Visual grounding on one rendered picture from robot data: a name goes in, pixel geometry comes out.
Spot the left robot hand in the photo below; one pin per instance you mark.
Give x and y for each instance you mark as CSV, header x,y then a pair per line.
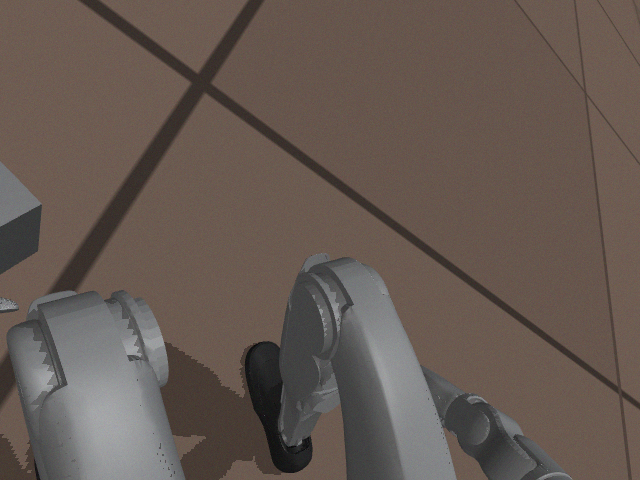
x,y
7,305

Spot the carton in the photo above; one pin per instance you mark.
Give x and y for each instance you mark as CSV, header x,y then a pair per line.
x,y
20,217

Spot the right robot arm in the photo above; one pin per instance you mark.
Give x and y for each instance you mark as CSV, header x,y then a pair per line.
x,y
496,441

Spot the right robot hand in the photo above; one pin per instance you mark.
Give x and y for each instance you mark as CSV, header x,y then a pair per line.
x,y
443,392

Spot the right robot foot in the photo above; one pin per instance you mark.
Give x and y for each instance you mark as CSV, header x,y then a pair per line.
x,y
265,386

